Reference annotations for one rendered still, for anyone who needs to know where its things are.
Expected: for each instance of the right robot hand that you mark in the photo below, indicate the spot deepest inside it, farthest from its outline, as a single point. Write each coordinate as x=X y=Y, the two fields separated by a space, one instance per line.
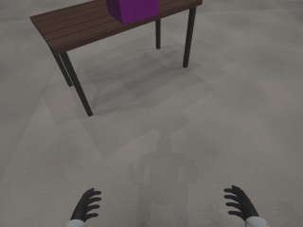
x=244 y=204

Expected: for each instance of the robot right forearm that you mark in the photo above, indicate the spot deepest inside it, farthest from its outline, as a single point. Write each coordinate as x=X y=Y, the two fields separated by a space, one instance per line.
x=255 y=221

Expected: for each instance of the table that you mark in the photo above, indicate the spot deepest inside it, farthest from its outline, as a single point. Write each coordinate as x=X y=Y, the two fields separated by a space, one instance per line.
x=75 y=26

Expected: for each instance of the carton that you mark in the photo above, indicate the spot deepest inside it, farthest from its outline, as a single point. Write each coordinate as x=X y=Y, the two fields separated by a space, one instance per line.
x=128 y=11

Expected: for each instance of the left robot hand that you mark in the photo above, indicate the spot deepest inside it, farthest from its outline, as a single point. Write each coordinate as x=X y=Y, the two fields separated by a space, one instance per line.
x=82 y=207

